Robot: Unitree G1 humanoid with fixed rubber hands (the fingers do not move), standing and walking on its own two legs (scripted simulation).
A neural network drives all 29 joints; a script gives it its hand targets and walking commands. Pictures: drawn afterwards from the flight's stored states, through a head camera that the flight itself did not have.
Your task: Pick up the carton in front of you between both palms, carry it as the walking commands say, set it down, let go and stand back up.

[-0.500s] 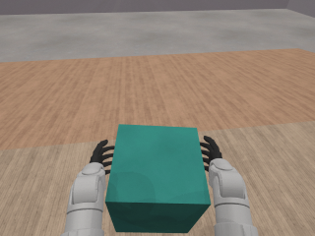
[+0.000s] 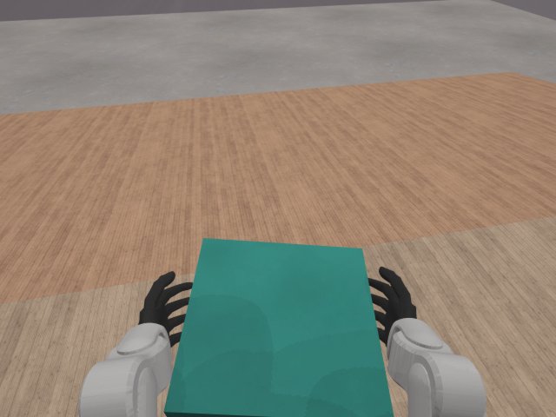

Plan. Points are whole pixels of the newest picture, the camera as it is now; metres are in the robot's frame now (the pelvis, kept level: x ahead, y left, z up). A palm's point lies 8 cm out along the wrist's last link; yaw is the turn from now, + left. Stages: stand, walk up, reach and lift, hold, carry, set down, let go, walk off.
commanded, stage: carry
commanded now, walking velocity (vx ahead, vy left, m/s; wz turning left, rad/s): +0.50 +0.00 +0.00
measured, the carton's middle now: (274, 356) +0.23 +0.00 +0.02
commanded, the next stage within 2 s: none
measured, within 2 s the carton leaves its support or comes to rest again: neither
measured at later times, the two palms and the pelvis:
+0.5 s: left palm (204, 184) +0.52 +0.12 +0.10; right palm (362, 172) +0.54 -0.18 +0.10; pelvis +0.31 -0.05 +0.01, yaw +3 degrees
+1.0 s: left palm (207, 102) +0.88 +0.15 +0.09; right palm (320, 96) +0.88 -0.15 +0.10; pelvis +0.65 +0.00 +0.00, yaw +0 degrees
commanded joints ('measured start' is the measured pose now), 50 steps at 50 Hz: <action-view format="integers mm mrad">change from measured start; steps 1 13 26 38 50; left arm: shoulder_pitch -286 -305 -271 -280 -454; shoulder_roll -639 -698 -571 -717 -529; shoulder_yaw -457 -579 -560 -604 -528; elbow -91 -177 -153 -178 -115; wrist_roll -117 -200 -167 -166 -111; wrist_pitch -52 -83 -52 -68 -86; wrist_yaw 48 -12 -24 -23 33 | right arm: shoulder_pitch -318 -230 -236 -260 -372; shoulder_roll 645 691 615 725 512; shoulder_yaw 497 549 550 571 482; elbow -109 -135 -123 -174 -58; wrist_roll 167 169 139 188 146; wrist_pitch -37 -62 -43 -70 -86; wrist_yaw -16 22 24 52 20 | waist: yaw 8 47 48 0 1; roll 106 -75 -147 33 142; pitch -12 -131 82 -155 103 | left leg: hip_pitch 141 -523 -365 285 186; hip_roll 234 113 63 343 202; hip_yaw -172 -189 7 -361 -32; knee -222 847 187 -115 -168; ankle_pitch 54 -122 209 263 270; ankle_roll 91 -10 -35 115 90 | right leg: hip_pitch -69 591 480 -138 -105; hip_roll -4 -332 -192 -71 16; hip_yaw -61 402 -36 92 -122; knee -303 -722 -815 264 -313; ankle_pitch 186 195 209 66 354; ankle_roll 12 -163 -93 -11 -15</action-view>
